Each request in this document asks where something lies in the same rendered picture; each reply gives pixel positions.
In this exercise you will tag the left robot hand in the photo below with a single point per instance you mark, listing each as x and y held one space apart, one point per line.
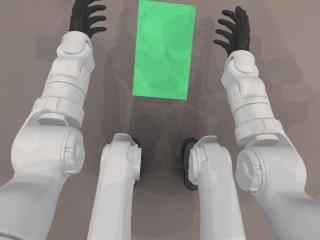
80 20

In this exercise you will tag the right robot upper arm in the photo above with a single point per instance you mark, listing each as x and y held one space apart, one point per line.
275 176

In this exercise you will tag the left robot foot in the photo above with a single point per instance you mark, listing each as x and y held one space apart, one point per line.
136 142

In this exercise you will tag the robot left forearm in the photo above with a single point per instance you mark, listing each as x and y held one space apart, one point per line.
65 90

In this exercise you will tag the left robot thigh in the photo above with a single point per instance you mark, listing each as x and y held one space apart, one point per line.
112 208

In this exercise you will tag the right robot hand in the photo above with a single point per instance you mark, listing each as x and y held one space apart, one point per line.
239 39

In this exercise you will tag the left robot upper arm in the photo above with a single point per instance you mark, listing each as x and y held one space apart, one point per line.
44 156

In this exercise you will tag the robot right forearm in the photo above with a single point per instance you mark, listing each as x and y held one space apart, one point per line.
254 120

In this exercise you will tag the carton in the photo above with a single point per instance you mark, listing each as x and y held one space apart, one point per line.
163 50

